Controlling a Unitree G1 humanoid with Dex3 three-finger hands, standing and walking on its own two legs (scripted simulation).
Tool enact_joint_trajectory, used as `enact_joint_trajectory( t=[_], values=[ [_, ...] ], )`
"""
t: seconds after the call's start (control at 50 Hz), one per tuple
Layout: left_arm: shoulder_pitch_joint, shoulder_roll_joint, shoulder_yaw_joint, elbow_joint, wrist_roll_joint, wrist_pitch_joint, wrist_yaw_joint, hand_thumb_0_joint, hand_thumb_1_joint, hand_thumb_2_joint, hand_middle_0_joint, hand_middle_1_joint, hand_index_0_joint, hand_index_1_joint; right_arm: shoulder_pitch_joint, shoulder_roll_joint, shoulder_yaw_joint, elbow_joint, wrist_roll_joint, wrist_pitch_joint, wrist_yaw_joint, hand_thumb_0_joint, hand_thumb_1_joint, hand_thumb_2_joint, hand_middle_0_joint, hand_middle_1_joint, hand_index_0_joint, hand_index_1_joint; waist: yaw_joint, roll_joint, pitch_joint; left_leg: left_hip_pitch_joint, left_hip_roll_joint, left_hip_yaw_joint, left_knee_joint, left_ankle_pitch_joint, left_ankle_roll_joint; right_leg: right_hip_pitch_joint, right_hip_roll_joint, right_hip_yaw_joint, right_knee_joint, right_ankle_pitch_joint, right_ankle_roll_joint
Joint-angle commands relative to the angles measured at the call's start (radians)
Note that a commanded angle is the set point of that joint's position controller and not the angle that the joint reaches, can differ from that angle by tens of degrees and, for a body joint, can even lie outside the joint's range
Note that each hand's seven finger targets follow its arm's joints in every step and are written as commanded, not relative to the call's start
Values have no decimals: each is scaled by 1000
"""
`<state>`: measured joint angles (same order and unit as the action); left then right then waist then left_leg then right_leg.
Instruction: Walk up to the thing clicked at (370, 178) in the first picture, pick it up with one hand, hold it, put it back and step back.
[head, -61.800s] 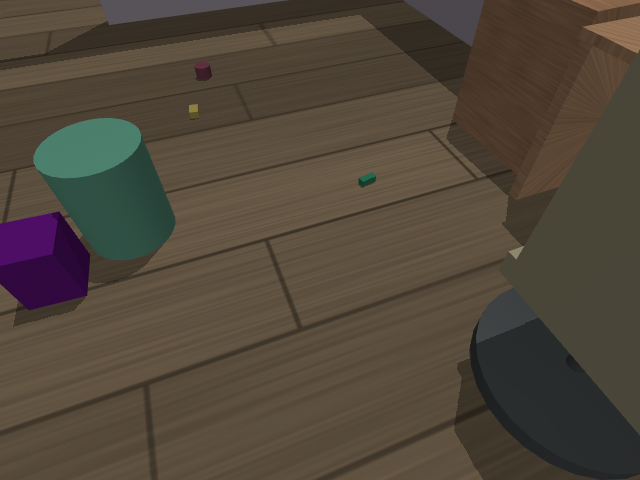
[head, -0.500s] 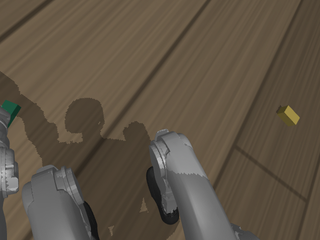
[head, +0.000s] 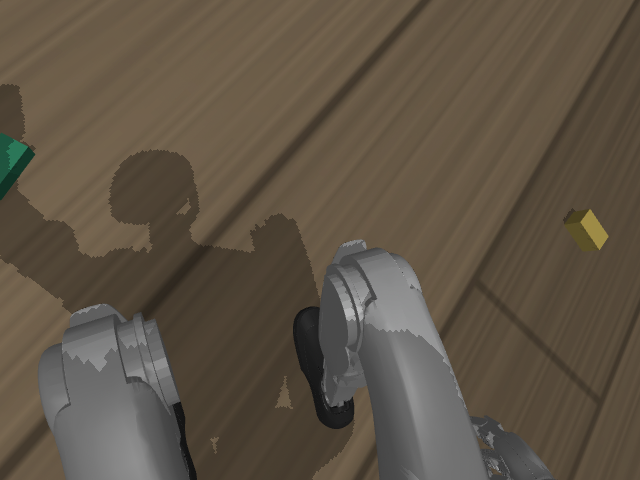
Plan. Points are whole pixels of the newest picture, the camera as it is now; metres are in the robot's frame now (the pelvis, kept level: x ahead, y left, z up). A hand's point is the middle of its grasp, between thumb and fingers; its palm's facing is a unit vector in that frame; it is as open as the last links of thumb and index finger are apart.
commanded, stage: home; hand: left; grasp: from above
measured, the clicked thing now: (1, 167) +0.51 +0.30 -0.31
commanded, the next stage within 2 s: none
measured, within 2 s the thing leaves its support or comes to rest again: neither
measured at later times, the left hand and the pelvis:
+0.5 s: hand out of the picture +0.37 +0.29 +0.00, palm faces -0.34 -0.63 -0.70, open 8.3 cm; pelvis +0.01 +0.00 +0.12, yaw +6 degrees
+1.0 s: hand out of the picture +0.27 +0.22 +0.21, palm faces +0.18 -0.94 -0.28, open 7.4 cm; pelvis +0.05 -0.01 +0.30, yaw +10 degrees
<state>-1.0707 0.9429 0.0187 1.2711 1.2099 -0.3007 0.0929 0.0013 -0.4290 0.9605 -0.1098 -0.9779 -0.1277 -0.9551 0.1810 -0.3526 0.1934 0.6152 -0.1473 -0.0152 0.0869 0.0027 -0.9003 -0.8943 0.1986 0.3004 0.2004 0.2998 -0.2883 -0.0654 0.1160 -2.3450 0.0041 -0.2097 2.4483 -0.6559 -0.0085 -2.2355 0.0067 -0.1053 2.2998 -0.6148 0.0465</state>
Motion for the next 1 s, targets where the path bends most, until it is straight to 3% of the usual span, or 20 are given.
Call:
enact_joint_trajectory(
  t=[0.0, 0.06, 0.1, 0.14, 0.18, 0.2, 0.24, 0.26, 0.3, 0.32, 0.34, 0.42, 0.46, 0.5, 0.58, 0.66, 0.7, 0.74, 0.86, 0.98],
  values=[
    [-279, 269, 117, -351, -10, -17, 129, 0, -181, 1021, -271, -743, -242, -769, 199, -296, -132, -32, -10, 25, -8, 0, -882, -894, 199, 299, 198, 299, 22, 615, -910, 821, 12, 85, -274, 386, -22, 285, 20, -112, -176, 250, -103],
    [-237, 254, 169, -467, -69, 38, 175, 0, 54, 991, -254, -640, -232, -660, 201, -268, -180, -48, 1, 26, 7, 0, -886, -895, 199, 299, 199, 299, 59, 680, -1034, 877, 17, 108, -306, 392, -17, 309, 14, -89, -183, 273, -97],
    [-207, 211, 179, -491, -116, 87, 187, 0, 212, 1024, -256, -618, -236, -637, 207, -251, -204, -45, 11, 27, 16, 0, -887, -896, 200, 299, 199, 299, 60, 659, -1045, 862, 22, 120, -328, 363, -8, 312, 11, -77, -211, 270, -94],
    [-182, 180, 178, -542, -159, 140, 183, 0, 319, 1079, -265, -625, -246, -643, 222, -238, -230, -42, 29, 28, 21, 0, -887, -896, 200, 299, 199, 299, 80, 650, -1093, 869, 23, 136, -360, 350, 0, 353, 11, -67, -243, 274, -93],
    [-115, 90, 148, -569, -233, 195, 152, 0, 479, 1142, -275, -630, -256, -647, 219, -208, -244, -32, 53, 36, 26, 0, -888, -896, 200, 299, 199, 299, 104, 642, -1140, 905, 28, 131, -426, 338, 5, 382, 14, -60, -267, 258, -84],
    [-103, 53, 131, -589, -271, 216, 134, 0, 526, 1140, -273, -617, -255, -633, 219, -204, -250, -26, 65, 39, 27, 0, -888, -896, 200, 299, 199, 299, 111, 626, -1132, 891, 26, 125, -459, 296, 11, 392, 16, -57, -288, 233, -83],
    [90, -47, 101, -510, -345, 274, 78, 0, 597, 1099, -260, -560, -246, -573, 209, -190, -255, -15, 88, 46, 22, 0, -891, -897, 200, 299, 199, 299, 124, 509, -1006, 803, 23, 115, -528, 199, 23, 400, 21, -49, -333, 186, -77],
    [173, -109, 62, -484, -385, 299, 43, 0, 641, 1100, -259, -548, -245, -560, 200, -180, -253, -12, 96, 50, 19, 0, -891, -897, 200, 299, 199, 299, 103, 437, -916, 738, 20, 118, -548, 153, 31, 415, 26, -45, -365, 167, -76],
    [261, -165, 34, -539, -470, 337, -27, 0, 581, 1003, -237, -486, -226, -496, 176, -178, -258, -28, 113, 52, 9, 0, -894, -897, 200, 299, 199, 299, 106, 339, -852, 697, 19, 107, -594, 100, 42, 438, 26, -32, -406, 148, -76],
    [280, -150, 50, -583, -513, 353, -55, 0, 574, 969, -229, -461, -219, -470, 144, -183, -262, -68, 120, 49, 4, 0, -895, -897, 199, 299, 199, 299, 116, 277, -831, 691, 16, 103, -608, 82, 51, 454, 28, -26, -426, 135, -75],
    [318, -222, -1, -583, -554, 367, -87, 0, 573, 921, -217, -421, -209, -428, 150, -167, -258, -48, 125, 47, 0, 0, -896, -898, 199, 299, 199, 299, 105, 240, -787, 683, 14, 103, -623, 67, 53, 467, 25, -25, -453, 127, -75],
    [359, -249, 29, -793, -717, 351, -129, 0, 840, 1020, -231, -414, -225, -419, 106, -126, -261, -97, 143, 10, -22, 0, -897, -898, 200, 299, 200, 299, 128, 146, -822, 717, 10, 114, -677, 41, 60, 603, 16, -5, -547, 112, -66],
    [416, -230, 85, -860, -772, 332, -117, 0, 917, 942, -209, -329, -208, -330, 80, -109, -265, -115, 149, -7, -35, 0, -900, -899, 200, 299, 200, 299, 160, 152, -840, 765, 8, 120, -714, 20, 57, 642, 12, 11, -581, 90, -67],
    [432, -207, 144, -972, -810, 317, -84, 0, 900, 900, -200, -300, -200, -300, 56, -94, -270, -138, 157, -19, -51, 0, -901, -900, 200, 299, 200, 299, 195, 199, -912, 836, 6, 125, -755, 19, 51, 704, 5, 28, -608, 85, -68],
    [535, -274, 160, -1044, -837, 350, -29, 0, 900, 900, -200, -300, -200, -299, 28, -80, -266, -142, 172, -32, -82, 0, -900, -900, 200, 299, 200, 299, 207, 266, -873, 967, 12, 116, -882, 7, 33, 741, -5, 41, -681, 74, -72],
    [724, -406, 97, -1106, -957, 433, -23, 0, 901, 902, -200, -300, -200, -301, 4, -64, -273, -155, 182, -54, -115, 0, -900, -900, 200, 300, 200, 300, 192, 215, -827, 1053, 10, 119, -982, -15, 34, 855, -4, 51, -816, 42, -66],
    [801, -409, 110, -1149, -1021, 480, -21, 0, 903, 907, -201, -303, -201, -303, -10, -62, -272, -158, 187, -64, -133, 0, -899, -900, 200, 300, 200, 300, 204, 189, -834, 1119, 8, 123, -1022, -5, 34, 932, -3, 62, -882, 40, -64],
    [868, -453, 77, -1180, -1075, 521, -24, 0, 901, 903, -201, -301, -200, -301, -17, -51, -263, -165, 190, -77, -147, 0, -899, -900, 200, 300, 200, 300, 180, 148, -799, 1149, 6, 132, -1052, 33, 37, 1006, -2, 69, -943, 66, -59],
    [984, -485, 117, -1238, -1169, 580, 2, 0, 900, 899, -200, -298, -200, -298, -7, -17, -237, -153, 193, -119, -194, 0, -899, -900, 200, 300, 200, 300, 192, 142, -678, 1290, 11, 133, -1180, 133, 31, 1170, 0, 85, -1087, 143, -57],
    [1141, -562, 119, -1272, -1234, 629, 5, 0, 900, 899, -200, -298, -200, -298, 22, -3, -217, -155, 187, -154, -238, 0, -899, -900, 200, 300, 200, 300, 206, 157, -592, 1463, 12, 138, -1320, 281, 21, 1330, 0, 79, -1212, 266, -56]
  ],
)
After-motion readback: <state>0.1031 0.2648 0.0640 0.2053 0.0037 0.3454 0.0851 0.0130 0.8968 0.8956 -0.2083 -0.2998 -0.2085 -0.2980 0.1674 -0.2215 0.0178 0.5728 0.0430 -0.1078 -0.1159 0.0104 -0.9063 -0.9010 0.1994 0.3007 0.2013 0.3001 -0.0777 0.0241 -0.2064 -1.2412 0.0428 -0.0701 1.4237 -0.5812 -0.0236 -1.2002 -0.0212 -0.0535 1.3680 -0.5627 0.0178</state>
